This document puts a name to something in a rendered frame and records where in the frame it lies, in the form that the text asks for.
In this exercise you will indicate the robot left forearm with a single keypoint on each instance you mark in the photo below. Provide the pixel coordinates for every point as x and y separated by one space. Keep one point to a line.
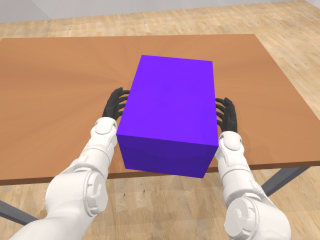
98 152

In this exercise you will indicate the right robot upper arm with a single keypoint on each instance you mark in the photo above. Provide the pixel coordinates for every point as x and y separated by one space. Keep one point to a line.
249 219

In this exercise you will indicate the right robot hand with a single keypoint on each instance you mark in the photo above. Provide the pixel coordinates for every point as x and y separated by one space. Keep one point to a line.
229 118

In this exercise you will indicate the left robot upper arm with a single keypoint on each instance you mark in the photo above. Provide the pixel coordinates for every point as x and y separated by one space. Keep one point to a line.
73 200

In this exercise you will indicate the table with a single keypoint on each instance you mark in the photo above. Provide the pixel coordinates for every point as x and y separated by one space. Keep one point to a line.
54 89

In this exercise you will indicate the carton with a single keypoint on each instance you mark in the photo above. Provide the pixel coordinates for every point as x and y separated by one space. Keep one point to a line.
169 122

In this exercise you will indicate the left robot hand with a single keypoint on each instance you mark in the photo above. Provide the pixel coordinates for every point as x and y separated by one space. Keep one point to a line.
112 107

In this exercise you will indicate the robot right forearm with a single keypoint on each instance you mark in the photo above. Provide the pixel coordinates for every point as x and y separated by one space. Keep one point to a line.
235 174

